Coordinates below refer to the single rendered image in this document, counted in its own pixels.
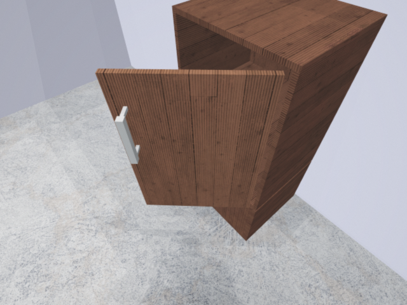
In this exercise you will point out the handle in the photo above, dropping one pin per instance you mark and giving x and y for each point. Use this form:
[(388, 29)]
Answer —
[(131, 149)]

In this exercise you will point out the cupboard door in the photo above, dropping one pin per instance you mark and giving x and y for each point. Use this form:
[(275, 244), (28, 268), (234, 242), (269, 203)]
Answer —
[(202, 133)]

